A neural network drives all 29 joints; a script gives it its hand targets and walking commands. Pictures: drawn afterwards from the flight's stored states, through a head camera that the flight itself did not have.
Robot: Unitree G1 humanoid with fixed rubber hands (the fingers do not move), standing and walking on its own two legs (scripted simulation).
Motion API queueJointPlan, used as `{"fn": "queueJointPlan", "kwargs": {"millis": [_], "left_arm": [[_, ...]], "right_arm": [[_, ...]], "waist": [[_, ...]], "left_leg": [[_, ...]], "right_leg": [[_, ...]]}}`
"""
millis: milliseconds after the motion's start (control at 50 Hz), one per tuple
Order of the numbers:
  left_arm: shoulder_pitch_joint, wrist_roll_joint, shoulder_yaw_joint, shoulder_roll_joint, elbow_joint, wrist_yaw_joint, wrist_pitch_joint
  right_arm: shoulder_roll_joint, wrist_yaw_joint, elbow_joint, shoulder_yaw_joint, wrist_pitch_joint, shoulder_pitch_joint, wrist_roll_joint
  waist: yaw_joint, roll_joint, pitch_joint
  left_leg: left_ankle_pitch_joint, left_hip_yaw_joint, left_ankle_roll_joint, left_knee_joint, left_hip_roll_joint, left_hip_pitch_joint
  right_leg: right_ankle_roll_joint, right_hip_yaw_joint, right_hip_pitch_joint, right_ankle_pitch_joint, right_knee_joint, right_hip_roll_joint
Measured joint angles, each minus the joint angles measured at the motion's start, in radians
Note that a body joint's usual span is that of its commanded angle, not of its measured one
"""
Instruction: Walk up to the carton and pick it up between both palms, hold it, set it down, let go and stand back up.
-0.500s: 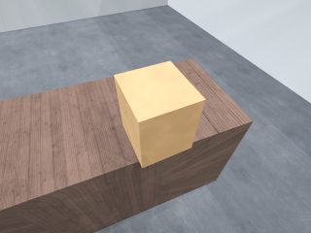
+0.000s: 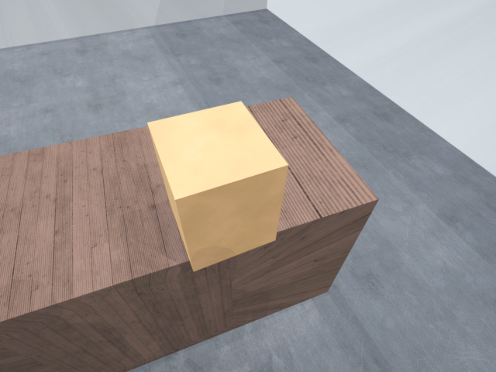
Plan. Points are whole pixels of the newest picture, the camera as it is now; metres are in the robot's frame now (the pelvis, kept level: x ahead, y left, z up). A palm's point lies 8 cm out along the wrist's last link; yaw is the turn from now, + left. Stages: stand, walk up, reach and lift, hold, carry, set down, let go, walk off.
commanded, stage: walk up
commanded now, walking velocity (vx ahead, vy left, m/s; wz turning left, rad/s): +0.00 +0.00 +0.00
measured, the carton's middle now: (217, 186) +0.50 +0.09 -0.02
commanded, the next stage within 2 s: none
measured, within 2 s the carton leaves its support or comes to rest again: neither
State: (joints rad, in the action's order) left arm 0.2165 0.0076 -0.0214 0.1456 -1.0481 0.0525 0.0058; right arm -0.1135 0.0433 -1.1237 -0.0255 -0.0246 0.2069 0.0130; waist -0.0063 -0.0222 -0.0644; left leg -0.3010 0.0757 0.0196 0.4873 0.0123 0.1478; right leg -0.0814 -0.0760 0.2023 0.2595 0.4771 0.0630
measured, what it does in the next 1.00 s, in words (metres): steps to the left: left foot, then right foot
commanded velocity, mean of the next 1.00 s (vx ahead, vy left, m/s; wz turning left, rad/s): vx -0.02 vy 0.06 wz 0.00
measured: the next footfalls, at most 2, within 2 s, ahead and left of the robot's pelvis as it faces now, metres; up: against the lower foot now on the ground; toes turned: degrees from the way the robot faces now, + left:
left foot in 0.68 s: -0.01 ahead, +0.22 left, +0.00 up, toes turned +2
right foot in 0.96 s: -0.02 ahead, -0.02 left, +0.00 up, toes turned +0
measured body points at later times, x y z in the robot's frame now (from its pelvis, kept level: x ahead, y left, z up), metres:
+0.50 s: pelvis -0.03 +0.03 +0.00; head +0.02 -0.01 +0.45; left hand -0.06 +0.28 -0.13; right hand +0.04 -0.22 -0.17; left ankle -0.06 +0.19 -0.67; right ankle +0.00 -0.07 -0.74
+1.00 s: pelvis -0.04 +0.11 +0.00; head -0.02 +0.12 +0.45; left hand -0.04 +0.33 -0.16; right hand -0.01 -0.10 -0.15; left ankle -0.05 +0.22 -0.74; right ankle -0.06 -0.02 -0.74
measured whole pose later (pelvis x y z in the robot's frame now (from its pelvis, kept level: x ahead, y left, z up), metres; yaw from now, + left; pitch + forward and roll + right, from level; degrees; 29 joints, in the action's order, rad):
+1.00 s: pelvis -0.04 +0.11 +0.00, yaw +0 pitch -1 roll +1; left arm 0.26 0.00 -0.03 0.15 -1.12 0.04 -0.01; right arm -0.12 0.04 -1.09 -0.02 0.01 0.25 0.02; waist -0.01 -0.04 -0.05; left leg -0.27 0.05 0.01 0.45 -0.01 0.15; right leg 0.02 0.01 0.15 0.28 0.46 -0.03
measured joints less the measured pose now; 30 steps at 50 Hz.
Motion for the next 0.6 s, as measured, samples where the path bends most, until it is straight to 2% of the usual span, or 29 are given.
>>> {"fn": "queueJointPlan", "kwargs": {"millis": [80,220,260,320,360,400,500,600], "left_arm": [[0.008,-0.003,0.007,0.008,-0.022,-0.003,0.002],[0.041,0.003,0.015,-0.013,-0.08,-0.017,0.015],[0.043,0.013,0.008,-0.021,-0.052,-0.004,0.012],[0.051,0.015,-0.011,-0.017,-0.015,0.02,0.011],[0.064,0.017,-0.022,-0.007,-0.012,0.027,0.0],[0.079,0.02,-0.031,0.007,-0.017,0.026,-0.017],[0.095,0.022,-0.04,0.018,-0.011,0.015,-0.004],[0.085,0.031,-0.052,0.021,0.009,0.001,0.001]], "right_arm": [[0.009,-0.005,-0.026,0.003,0.014,0.043,-0.006],[0.014,-0.003,-0.048,-0.002,0.024,0.065,-0.007],[0.0,-0.005,-0.03,-0.019,0.0,0.059,0.003],[-0.041,-0.006,-0.004,-0.044,-0.041,0.033,0.013],[-0.07,-0.016,0.011,-0.055,-0.056,0.019,0.021],[-0.091,-0.028,0.033,-0.064,-0.063,0.007,0.031],[-0.128,-0.029,0.093,-0.074,-0.06,-0.043,0.031],[-0.127,-0.03,0.126,-0.066,-0.062,-0.084,0.02]], "waist": [[-0.01,-0.013,0.027],[-0.001,0.026,0.015],[-0.015,0.042,-0.004],[-0.029,0.052,-0.041],[-0.036,0.065,-0.041],[-0.039,0.076,-0.028],[-0.038,0.093,-0.013],[-0.051,0.074,0.005]], "left_leg": [[0.024,-0.004,-0.005,-0.093,-0.009,-0.052],[0.049,-0.005,-0.009,-0.142,-0.01,-0.082],[-0.049,0.005,-0.025,0.019,-0.008,0.006],[-0.225,-0.019,-0.055,0.391,-0.034,0.172],[-0.192,-0.049,-0.061,0.543,-0.038,0.247],[-0.12,-0.079,-0.064,0.6,-0.027,0.285],[-0.075,-0.124,-0.086,0.54,0.012,0.294],[-0.098,-0.102,-0.094,0.39,0.039,0.256]], "right_leg": [[-0.005,-0.001,-0.048,-0.036,-0.081,-0.004],[-0.006,0.001,-0.077,-0.056,-0.128,-0.001],[-0.007,0.002,-0.034,-0.045,-0.084,-0.008],[0.0,0.004,0.024,-0.024,-0.01,-0.042],[0.013,0.003,0.044,-0.024,0.004,-0.058],[0.02,0.004,0.058,-0.028,0.008,-0.066],[0.043,0.003,0.077,-0.041,0.011,-0.087],[0.078,0.01,0.105,-0.056,0.016,-0.117]]}}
